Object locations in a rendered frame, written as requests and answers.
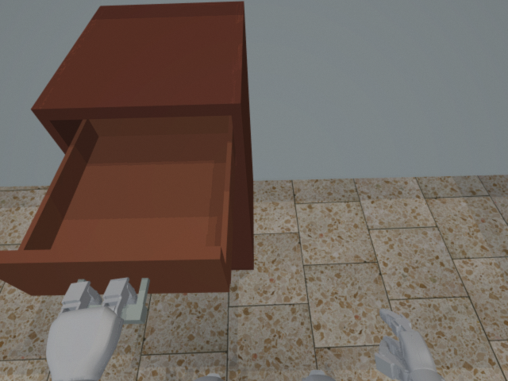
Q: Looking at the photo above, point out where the handle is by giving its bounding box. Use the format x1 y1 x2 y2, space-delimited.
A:
77 278 150 324

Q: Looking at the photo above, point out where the right robot hand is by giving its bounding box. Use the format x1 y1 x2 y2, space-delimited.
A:
375 308 437 381

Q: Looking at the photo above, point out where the left robot hand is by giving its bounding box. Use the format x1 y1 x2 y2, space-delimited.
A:
46 277 137 381

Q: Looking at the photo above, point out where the cabinet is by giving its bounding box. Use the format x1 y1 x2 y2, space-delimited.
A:
31 1 254 270

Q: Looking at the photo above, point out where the drawer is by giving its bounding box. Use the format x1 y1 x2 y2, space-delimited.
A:
0 115 236 296

